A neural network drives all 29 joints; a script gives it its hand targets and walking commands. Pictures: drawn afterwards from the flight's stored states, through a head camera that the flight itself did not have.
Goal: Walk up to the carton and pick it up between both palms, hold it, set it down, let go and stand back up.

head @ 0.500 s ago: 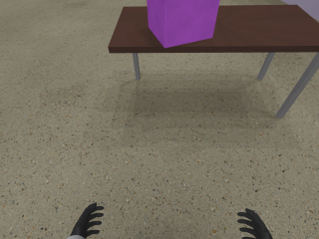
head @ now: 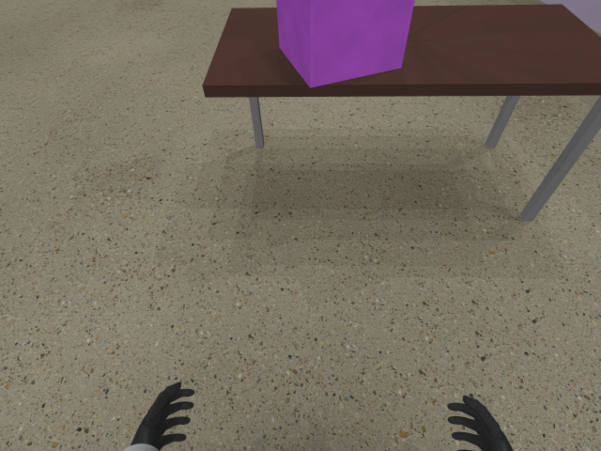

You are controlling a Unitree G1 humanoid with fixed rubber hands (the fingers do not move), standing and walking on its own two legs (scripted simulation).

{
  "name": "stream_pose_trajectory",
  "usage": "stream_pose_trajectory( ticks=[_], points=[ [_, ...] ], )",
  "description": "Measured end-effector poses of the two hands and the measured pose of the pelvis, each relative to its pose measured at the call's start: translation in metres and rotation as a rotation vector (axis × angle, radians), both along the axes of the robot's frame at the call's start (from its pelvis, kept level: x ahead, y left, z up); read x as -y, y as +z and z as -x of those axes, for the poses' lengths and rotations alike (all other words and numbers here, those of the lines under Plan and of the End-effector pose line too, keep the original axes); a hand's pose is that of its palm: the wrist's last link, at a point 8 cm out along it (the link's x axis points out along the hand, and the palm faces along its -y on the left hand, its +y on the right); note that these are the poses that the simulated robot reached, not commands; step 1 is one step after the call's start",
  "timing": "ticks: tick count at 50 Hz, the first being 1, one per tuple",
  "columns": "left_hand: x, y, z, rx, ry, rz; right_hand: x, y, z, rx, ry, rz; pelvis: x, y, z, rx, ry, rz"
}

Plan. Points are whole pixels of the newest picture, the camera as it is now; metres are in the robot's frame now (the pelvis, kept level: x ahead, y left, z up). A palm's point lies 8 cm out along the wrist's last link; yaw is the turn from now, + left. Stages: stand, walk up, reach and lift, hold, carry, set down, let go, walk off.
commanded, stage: stand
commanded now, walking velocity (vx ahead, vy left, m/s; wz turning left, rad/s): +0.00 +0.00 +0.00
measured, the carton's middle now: (340, 7) +1.24 -0.07 +0.06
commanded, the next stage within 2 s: none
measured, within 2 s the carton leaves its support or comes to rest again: neither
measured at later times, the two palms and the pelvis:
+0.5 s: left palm (146, 448) +0.14 +0.24 -0.09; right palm out of the picture +0.13 -0.23 -0.10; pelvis +0.00 +0.00 +0.00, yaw +0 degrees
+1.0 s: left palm out of the picture +0.12 +0.24 -0.09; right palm out of the picture +0.11 -0.23 -0.10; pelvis -0.01 +0.00 +0.00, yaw +0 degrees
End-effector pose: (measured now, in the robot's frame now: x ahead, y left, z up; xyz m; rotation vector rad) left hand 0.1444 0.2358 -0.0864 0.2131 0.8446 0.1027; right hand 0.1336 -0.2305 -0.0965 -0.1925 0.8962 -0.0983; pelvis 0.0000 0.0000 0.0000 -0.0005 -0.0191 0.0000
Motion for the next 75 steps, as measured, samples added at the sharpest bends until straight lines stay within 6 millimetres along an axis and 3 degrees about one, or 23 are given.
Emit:
stream_pose_trajectory(
  ticks=[37, 75],
  points=[
    [-0.004, -0.004, 0.010, -0.029, 0.006, -0.008, 0.002, -0.006, 0.012, -0.037, -0.009, -0.001, 0.000, 0.000, 0.003, 0.005, 0.000, -0.001],
    [-0.006, -0.009, 0.048, -0.058, 0.022, -0.012, 0.004, -0.012, 0.050, -0.066, -0.022, -0.003, 0.001, 0.000, 0.030, 0.043, 0.000, -0.002]
  ],
)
